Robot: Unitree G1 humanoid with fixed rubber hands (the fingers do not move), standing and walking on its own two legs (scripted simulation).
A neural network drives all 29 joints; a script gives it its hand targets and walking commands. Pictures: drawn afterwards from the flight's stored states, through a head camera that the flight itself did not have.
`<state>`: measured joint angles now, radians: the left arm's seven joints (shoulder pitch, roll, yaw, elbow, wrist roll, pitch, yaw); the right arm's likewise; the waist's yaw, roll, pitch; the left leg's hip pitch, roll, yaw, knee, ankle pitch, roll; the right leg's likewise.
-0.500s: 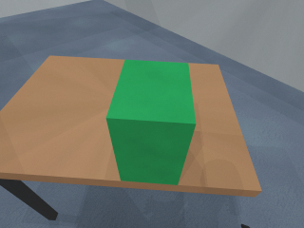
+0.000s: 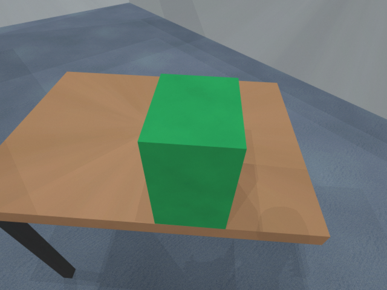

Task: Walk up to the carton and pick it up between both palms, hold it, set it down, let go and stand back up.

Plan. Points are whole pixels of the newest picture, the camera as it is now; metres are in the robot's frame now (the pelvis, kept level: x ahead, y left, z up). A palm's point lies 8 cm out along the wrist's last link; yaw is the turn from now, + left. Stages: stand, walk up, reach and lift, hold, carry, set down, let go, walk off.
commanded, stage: stand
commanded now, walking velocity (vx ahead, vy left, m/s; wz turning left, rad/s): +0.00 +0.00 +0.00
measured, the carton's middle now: (194, 154) +0.41 +0.01 +0.07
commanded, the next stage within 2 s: none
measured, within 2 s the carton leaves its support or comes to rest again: neither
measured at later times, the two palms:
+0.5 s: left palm out of the picture +0.08 +0.24 -0.12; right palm out of the picture +0.09 -0.28 -0.11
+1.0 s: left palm out of the picture +0.10 +0.24 -0.12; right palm out of the picture +0.09 -0.29 -0.12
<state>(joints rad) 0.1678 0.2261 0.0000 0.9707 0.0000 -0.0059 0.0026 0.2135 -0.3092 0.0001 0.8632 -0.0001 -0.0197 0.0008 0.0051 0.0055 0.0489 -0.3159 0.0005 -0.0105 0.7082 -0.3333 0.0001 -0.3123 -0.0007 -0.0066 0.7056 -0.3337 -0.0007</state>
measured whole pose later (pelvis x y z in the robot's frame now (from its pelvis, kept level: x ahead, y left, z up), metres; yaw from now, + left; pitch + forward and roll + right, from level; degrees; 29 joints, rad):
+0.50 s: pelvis +0.01 -0.01 +0.00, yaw +0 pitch -3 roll +1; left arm 0.15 0.23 0.00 1.01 0.00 -0.01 0.00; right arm 0.21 -0.31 0.00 0.89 0.00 -0.02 0.00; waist 0.01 0.01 0.07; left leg -0.31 0.00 -0.02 0.68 -0.32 0.00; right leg -0.31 0.00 -0.02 0.71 -0.34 -0.02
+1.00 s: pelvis +0.01 -0.01 +0.00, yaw +0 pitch -3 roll +1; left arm 0.10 0.23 0.00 1.03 0.00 -0.01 0.00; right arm 0.20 -0.31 0.00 0.90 0.00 -0.02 0.00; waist 0.01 0.01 0.07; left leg -0.31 0.00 -0.02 0.68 -0.33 0.00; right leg -0.31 0.00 -0.02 0.71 -0.34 -0.02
